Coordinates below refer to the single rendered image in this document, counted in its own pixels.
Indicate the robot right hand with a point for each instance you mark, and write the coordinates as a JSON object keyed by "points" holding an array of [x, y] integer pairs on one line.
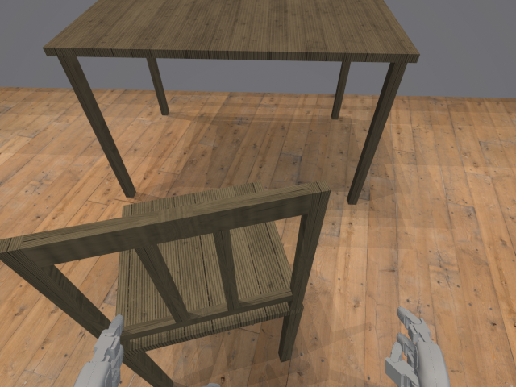
{"points": [[425, 365]]}

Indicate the robot left hand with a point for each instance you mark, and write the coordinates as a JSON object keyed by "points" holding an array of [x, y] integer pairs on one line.
{"points": [[104, 369]]}

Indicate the chair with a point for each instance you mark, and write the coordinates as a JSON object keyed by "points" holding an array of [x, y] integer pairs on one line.
{"points": [[189, 266]]}

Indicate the table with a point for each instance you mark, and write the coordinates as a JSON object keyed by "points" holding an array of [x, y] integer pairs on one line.
{"points": [[304, 30]]}

